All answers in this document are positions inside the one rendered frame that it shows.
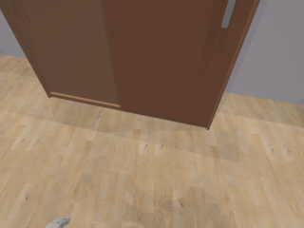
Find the wardrobe door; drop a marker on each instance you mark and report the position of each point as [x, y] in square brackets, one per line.
[70, 43]
[171, 57]

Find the left robot hand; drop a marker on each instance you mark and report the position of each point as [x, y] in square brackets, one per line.
[59, 222]

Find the handle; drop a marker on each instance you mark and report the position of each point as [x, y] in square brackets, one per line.
[228, 13]

